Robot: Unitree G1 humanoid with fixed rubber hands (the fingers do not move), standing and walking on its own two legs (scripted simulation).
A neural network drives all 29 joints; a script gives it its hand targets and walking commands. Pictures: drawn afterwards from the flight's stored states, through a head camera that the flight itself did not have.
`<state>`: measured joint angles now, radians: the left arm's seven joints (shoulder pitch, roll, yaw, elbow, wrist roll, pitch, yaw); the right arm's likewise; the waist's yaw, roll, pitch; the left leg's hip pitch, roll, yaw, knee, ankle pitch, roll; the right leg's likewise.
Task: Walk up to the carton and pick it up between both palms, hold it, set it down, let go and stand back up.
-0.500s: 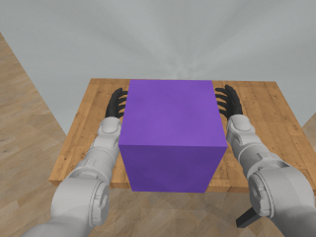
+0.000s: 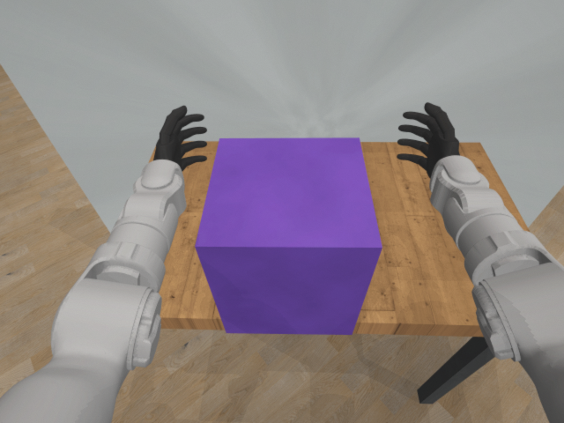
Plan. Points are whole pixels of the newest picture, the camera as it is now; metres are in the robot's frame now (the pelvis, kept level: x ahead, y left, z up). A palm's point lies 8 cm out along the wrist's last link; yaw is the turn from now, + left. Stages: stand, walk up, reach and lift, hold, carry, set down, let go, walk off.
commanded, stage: set down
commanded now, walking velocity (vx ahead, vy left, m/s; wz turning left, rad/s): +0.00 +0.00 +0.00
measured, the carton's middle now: (288, 241) +0.39 +0.02 +0.03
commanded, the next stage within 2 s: none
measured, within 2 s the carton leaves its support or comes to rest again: neither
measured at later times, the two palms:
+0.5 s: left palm (136, 117) +0.44 +0.21 +0.23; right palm (474, 110) +0.44 -0.21 +0.23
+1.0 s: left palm (146, 206) +0.36 +0.20 +0.15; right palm (469, 203) +0.37 -0.21 +0.15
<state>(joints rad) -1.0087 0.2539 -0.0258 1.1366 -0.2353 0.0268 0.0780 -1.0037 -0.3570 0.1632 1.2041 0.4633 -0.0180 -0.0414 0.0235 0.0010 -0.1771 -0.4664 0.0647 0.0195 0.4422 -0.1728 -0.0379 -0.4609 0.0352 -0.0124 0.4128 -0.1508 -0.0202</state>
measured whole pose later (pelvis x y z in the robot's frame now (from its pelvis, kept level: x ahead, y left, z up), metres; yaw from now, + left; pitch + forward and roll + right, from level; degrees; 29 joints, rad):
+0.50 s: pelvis +0.01 +0.01 +0.01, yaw +0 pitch +3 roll -1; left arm -0.96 0.34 0.07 0.66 -0.19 0.56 0.07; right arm -1.05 -0.45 0.12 0.99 0.51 0.32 -0.04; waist -0.01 -0.01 -0.09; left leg -0.23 0.06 0.03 0.35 -0.17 -0.03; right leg -0.21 0.03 0.00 0.28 -0.13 -0.01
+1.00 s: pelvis +0.00 +0.01 +0.01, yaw +0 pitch +0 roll +0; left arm -0.48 0.21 0.12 0.18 -0.13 0.60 0.08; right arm -0.54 -0.34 -0.02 0.51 0.36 0.28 -0.02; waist -0.02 -0.03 -0.03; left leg -0.17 0.04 0.04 0.32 -0.15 -0.02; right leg -0.18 0.01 0.01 0.33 -0.14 -0.01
